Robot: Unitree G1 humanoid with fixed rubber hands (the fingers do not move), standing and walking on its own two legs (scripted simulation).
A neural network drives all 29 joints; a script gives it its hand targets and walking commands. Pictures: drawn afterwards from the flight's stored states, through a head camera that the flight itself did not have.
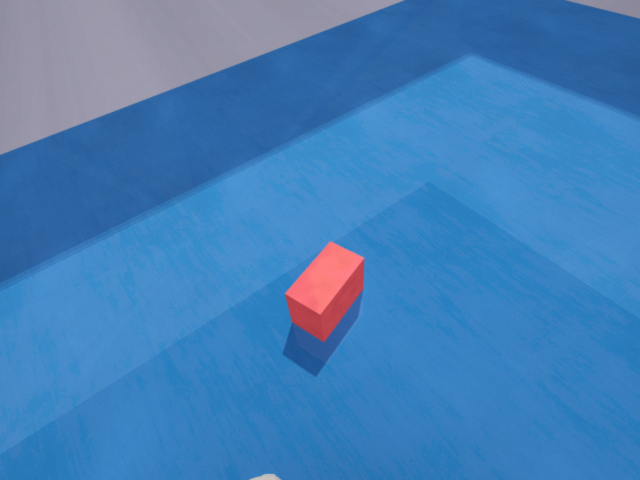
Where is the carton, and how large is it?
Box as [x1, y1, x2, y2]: [285, 241, 363, 341]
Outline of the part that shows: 330,241 285,293 292,322 323,341 363,288 363,257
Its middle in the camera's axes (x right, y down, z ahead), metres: +0.02 +0.18 +1.37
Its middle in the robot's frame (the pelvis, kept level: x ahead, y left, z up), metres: +0.83 +0.06 -0.68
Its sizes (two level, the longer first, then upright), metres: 0.265 0.143 0.193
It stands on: the floor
